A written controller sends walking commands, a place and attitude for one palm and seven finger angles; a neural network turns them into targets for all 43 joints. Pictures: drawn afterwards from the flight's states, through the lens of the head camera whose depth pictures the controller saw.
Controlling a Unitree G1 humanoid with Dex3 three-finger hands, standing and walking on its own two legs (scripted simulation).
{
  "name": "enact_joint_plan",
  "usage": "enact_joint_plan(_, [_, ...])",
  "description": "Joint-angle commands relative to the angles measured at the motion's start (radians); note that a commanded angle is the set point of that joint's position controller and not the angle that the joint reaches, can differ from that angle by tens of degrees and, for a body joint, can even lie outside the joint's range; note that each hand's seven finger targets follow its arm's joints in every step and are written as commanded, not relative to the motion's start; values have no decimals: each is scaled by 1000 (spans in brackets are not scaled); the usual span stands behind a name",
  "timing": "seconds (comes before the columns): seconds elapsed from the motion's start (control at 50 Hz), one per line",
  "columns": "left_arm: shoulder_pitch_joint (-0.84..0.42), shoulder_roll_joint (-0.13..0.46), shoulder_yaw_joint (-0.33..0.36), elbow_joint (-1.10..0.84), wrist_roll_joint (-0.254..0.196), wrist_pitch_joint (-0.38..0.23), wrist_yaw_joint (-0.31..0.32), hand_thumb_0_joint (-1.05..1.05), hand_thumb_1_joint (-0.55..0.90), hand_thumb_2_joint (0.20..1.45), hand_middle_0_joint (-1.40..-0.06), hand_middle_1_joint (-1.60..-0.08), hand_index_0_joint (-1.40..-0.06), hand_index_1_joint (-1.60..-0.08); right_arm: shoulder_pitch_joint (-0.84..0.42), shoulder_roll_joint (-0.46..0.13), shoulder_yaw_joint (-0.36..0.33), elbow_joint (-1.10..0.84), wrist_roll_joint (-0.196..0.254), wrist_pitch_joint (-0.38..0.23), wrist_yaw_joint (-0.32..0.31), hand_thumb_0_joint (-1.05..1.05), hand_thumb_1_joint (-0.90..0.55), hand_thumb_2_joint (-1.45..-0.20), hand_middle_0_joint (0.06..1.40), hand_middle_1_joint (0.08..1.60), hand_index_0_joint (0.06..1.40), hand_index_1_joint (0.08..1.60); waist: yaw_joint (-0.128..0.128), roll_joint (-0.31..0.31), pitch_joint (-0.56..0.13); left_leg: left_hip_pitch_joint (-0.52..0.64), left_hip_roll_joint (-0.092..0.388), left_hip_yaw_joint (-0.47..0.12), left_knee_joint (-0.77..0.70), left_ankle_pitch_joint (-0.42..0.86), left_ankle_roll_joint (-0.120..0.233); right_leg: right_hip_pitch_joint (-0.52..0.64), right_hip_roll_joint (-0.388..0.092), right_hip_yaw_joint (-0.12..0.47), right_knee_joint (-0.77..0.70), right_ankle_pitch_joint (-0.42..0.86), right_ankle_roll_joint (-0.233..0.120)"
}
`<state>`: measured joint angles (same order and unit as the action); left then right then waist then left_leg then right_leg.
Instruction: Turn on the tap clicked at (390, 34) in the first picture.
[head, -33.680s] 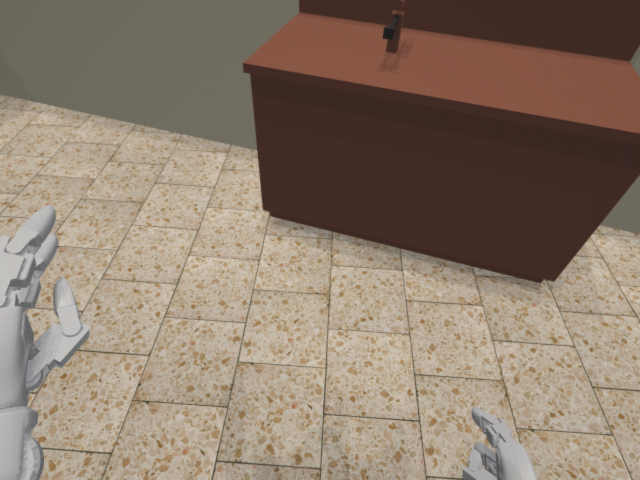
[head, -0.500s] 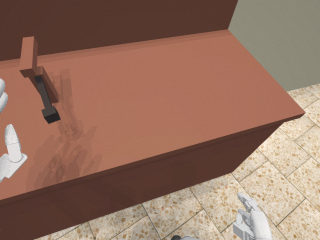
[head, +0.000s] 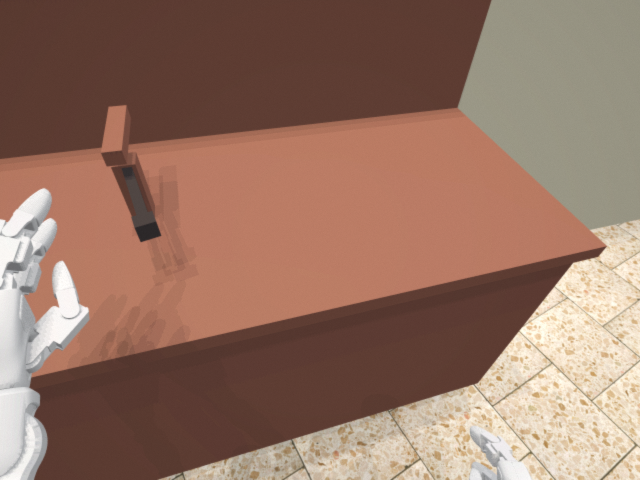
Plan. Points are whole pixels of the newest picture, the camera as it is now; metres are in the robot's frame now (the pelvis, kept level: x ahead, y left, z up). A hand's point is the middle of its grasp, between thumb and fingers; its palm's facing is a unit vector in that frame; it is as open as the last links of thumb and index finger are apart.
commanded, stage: come to a stop and stand still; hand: left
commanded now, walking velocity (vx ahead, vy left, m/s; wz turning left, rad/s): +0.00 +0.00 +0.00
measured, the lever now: (146, 226) +0.41 +0.27 +0.09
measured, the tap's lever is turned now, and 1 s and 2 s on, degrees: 12 12 12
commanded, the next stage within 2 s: look again from close up in 1.14 s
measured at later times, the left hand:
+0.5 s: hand (57, 310) +0.22 +0.26 +0.17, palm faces +0.42 -0.84 -0.33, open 7.4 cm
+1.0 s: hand (90, 257) +0.27 +0.25 +0.19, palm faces +0.35 -0.85 -0.39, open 7.4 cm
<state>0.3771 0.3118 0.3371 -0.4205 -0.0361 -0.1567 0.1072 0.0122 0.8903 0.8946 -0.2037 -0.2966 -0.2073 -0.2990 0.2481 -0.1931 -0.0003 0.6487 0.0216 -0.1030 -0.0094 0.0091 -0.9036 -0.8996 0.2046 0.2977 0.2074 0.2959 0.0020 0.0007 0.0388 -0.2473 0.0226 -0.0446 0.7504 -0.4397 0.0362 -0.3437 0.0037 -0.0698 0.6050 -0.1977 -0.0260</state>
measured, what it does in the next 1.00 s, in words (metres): shifts its weight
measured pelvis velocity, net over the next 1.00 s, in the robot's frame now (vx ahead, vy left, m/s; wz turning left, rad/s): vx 0.05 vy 0.01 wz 0.00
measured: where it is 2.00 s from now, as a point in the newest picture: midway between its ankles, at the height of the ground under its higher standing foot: outside the picture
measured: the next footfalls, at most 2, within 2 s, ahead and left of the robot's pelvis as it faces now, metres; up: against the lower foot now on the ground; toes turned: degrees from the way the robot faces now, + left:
none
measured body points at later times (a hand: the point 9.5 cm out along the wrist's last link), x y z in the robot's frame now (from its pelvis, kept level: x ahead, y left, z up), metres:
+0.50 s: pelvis +0.01 +0.01 +0.01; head +0.02 +0.03 +0.46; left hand +0.19 +0.31 +0.19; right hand +0.18 -0.22 -0.06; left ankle +0.04 +0.12 -0.72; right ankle +0.05 -0.10 -0.72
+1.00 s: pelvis +0.05 +0.01 +0.02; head +0.09 +0.03 +0.47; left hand +0.25 +0.29 +0.21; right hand +0.22 -0.22 -0.06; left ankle +0.04 +0.12 -0.72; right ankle +0.05 -0.10 -0.72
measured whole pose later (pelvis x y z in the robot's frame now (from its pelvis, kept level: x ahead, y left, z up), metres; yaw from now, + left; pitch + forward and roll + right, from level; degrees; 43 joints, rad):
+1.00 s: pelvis +0.05 +0.01 +0.02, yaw +0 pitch +0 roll -1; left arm 0.47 0.39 0.36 -0.55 -0.06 -0.17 0.13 0.01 0.89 0.89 -0.21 -0.30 -0.21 -0.30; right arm 0.20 -0.20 0.00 0.58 0.03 -0.10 -0.03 0.01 -0.91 -0.90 0.20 0.30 0.21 0.30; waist 0.00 -0.02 0.07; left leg -0.21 0.01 0.00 0.46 -0.25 0.01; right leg -0.19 0.01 -0.04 0.40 -0.22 -0.01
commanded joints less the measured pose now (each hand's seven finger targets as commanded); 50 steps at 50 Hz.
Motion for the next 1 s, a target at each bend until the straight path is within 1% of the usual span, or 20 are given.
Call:
enact_joint_plan(0.0, [-107, 251, 140, -349, -7, -66, 29, 0, 900, 900, -200, -300, -200, -300, -112, -115, -41, -146, -9, -59, -18, 0, -900, -900, 200, 300, 200, 300, -32, -52, -61, 138, -27, 39, -148, 64, 16, -181, -182, 220, -265, -426, -90])
enact_joint_plan(0.02, [-79, 241, 137, -378, -7, -77, 34, 0, 900, 900, -200, -300, -200, -300, -108, -116, -39, -156, -11, -62, -23, 0, -900, -900, 200, 300, 200, 300, -28, 48, -84, 103, -10, -2, -312, 55, 19, -98, -118, 153, -128, -369, -62])
enact_joint_plan(0.04, [-58, 242, 149, -404, -6, -90, 44, 0, 900, 900, -200, -300, -200, -300, -115, -138, -46, -172, -14, -70, -28, 0, -900, -900, 200, 300, 200, 300, -17, 230, -75, 24, 71, -126, -469, 34, 44, -17, -12, 77, 37, -280, -18])
enact_joint_plan(0.06, [-33, 247, 168, -415, 2, -98, 53, 0, 900, 900, -200, -300, -200, -300, -124, -138, -55, -185, -11, -76, -27, 0, -900, -900, 200, 300, 200, 300, -6, 338, -84, -36, 156, -216, -511, 152, 80, 51, 55, 22, 197, -202, 15])
enact_joint_plan(0.08, [-28, 263, 178, -425, 9, -103, 55, 0, 900, 900, -200, -300, -200, -300, -135, -105, -48, -181, -15, -78, -22, 0, -900, -900, 200, 300, 200, 300, -11, 375, -62, -64, 182, -233, -480, 284, 90, 46, 18, 56, 204, -218, 17])
enact_joint_plan(0.12, [20, 245, 176, -416, 13, -115, 52, 0, 900, 900, -200, -300, -200, -300, -111, -116, -56, -181, -14, -86, -10, 0, -900, -900, 200, 300, 200, 300, 3, 232, -88, 45, 164, -155, -327, 620, 68, 84, 5, 53, -14, -119, 3])
enact_joint_plan(0.14, [36, 234, 174, -382, 11, -111, 49, 0, 900, 900, -200, -300, -200, -300, -98, -134, -67, -189, -5, -84, -3, 0, -900, -900, 200, 300, 200, 300, 11, 159, -118, 56, 137, -111, -216, 675, 39, 174, 2, 44, -171, 9, -12])
enact_joint_plan(0.16, [39, 231, 176, -344, 3, -105, 44, 0, 900, 900, -200, -300, -200, -300, -85, -140, -72, -190, 5, -77, 1, 0, -900, -900, 200, 300, 200, 300, 6, 98, -148, 7, 95, -70, -90, 633, 21, 286, -29, 50, -246, 186, -38])
enact_joint_plan(0.2, [120, 211, 166, -236, -13, -96, 41, 0, 900, 900, -200, -300, -200, -300, -76, -129, -69, -198, 21, -72, -1, 0, -900, -900, 200, 300, 200, 300, -10, -95, -186, -168, -28, 29, 174, 409, -8, 431, -186, 187, -215, 562, -135])
enact_joint_plan(0.22, [135, 199, 171, -193, -34, -97, 39, 0, 900, 900, -200, -300, -200, -300, -51, -135, -77, -193, 24, -78, -2, 0, -900, -900, 200, 300, 200, 300, -8, -197, -199, -258, -49, 10, 205, 83, -30, 438, -287, 290, -206, 563, -199])
enact_joint_plan(0.24, [163, 196, 171, -189, -40, -88, 35, 0, 900, 900, -200, -300, -200, -300, -34, -153, -89, -193, 27, -67, -3, 0, -900, -900, 200, 300, 200, 300, -2, -216, -161, -237, -5, -45, 160, -18, -28, 319, -337, 382, -246, 410, -211])
enact_joint_plan(0.28, [172, 215, 185, -225, -38, -80, 38, 0, 900, 900, -200, -300, -200, -300, -61, -112, -57, -183, 18, -46, -8, 0, -900, -900, 200, 300, 200, 300, -9, -136, -83, -115, 32, -28, -23, 9, -19, 85, -298, 318, -262, 121, -173])
enact_joint_plan(0.34, [72, 211, 143, -285, -28, -98, 43, 0, 900, 900, -200, -300, -200, -300, -96, -103, -41, -170, -1, -56, -32, 0, -900, -900, 200, 300, 200, 300, -21, 14, -124, 115, 1, 59, -320, 250, -16, 36, -133, 135, -180, -51, -55])
enact_joint_plan(0.4, [-55, 236, 117, -395, -13, -99, 51, 0, 900, 900, -200, -300, -200, -300, -136, -148, -63, -202, 7, -80, -49, 0, -900, -900, 200, 300, 200, 300, 6, 69, -109, 103, 146, -109, -372, 248, 47, 43, -48, 116, -119, -105, -4])
enact_joint_plan(0.44, [-106, 220, 96, -382, 3, -91, 49, 0, 900, 900, -200, -300, -200, -300, -146, -132, -43, -200, 4, -83, -45, 0, -900, -900, 200, 300, 200, 300, 2, 199, -27, -102, 161, -182, -487, -13, 55, 144, -28, 82, -104, -131, 11])
enact_joint_plan(0.48, [-137, 210, 89, -348, 16, -88, 51, 0, 900, 900, -200, -300, -200, -300, -133, -131, -42, -196, 8, -94, -37, 0, -900, -900, 200, 300, 200, 300, 7, 180, 3, -170, 139, -149, -489, -88, 45, 204, -29, 84, -134, -84, 8])
enact_joint_plan(0.58, [-26, 194, 104, -232, 3, -78, 44, 0, 900, 900, -200, -300, -200, -300, -100, -124, -43, -200, 0, -88, -21, 0, -900, -900, 200, 300, 200, 300, 1, 50, -51, -63, 69, -72, -382, 70, 8, 173, -74, 156, -266, -54, -17])
enact_joint_plan(0.68, [12, 195, 105, -228, -9, -71, 33, 0, 900, 900, -200, -300, -200, -300, -102, -127, -37, -212, 0, -64, -17, 0, -900, -900, 200, 300, 200, 300, -1, 23, -103, -16, 78, -64, -377, 204, -2, 193, -81, 148, -257, 58, -16])
enact_joint_plan(0.84, [21, 246, 133, -357, -22, -80, 43, 0, 900, 900, -200, -300, -200, -300, -123, -121, -38, -227, 4, -64, -33, 0, -900, -900, 200, 300, 200, 300, 7, 75, -207, 108, 96, -47, -334, 548, -9, 263, -95, 118, -199, 308, -12])
enact_joint_plan(0.98, [95, 243, 149, -304, -25, -74, 47, 0, 900, 900, -200, -300, -200, -300, -106, -129, -47, -223, 8, -46, -31, 0, -900, -900, 200, 300, 200, 300, 4, 80, -198, 97, 97, -41, -324, 565, -18, 264, -98, 117, -206, 330, -14])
